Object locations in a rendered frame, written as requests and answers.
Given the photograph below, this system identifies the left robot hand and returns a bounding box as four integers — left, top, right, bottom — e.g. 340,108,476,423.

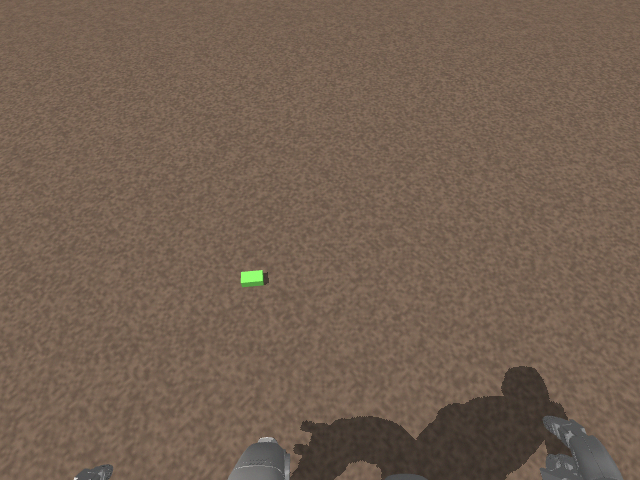
74,464,113,480

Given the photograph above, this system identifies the right robot hand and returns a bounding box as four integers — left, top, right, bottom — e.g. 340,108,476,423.
540,416,624,480

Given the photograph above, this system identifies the small box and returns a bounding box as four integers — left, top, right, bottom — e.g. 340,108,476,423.
241,270,264,287

